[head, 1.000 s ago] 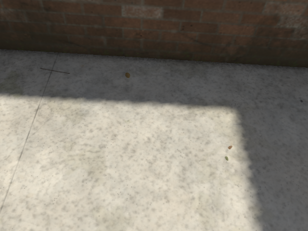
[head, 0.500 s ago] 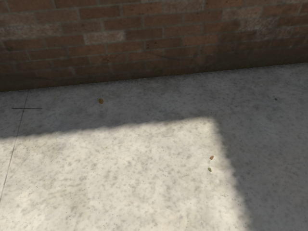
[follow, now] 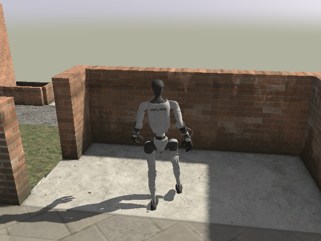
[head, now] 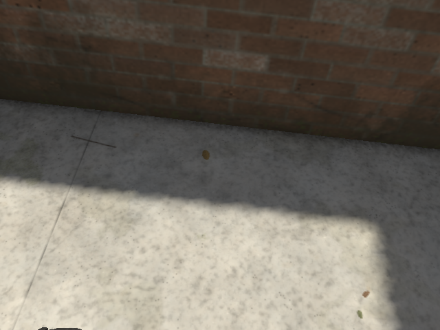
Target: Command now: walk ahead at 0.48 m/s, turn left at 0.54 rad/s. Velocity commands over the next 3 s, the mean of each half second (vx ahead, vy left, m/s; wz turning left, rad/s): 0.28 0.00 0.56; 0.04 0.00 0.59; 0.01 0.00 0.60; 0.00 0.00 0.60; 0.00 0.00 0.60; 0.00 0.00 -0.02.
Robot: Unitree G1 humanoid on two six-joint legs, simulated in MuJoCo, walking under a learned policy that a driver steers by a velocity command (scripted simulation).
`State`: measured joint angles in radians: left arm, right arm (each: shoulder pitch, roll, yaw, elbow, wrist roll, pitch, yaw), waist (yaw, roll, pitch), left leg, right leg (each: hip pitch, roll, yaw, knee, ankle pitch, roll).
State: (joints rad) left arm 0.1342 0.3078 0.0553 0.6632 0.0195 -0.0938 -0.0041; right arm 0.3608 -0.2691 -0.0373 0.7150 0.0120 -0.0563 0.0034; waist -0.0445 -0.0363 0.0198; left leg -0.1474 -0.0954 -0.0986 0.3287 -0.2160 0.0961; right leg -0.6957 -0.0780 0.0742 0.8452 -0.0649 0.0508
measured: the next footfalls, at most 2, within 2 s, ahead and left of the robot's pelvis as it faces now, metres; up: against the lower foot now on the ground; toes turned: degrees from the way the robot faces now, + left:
right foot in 0.22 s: +0.33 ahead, -0.11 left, +0.00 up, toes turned +12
left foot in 0.66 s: +0.28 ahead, +0.15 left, +0.00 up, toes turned +26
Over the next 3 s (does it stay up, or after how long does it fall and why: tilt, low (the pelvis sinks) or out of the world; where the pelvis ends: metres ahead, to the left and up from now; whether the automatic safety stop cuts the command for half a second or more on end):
stays up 0.21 0.04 -0.02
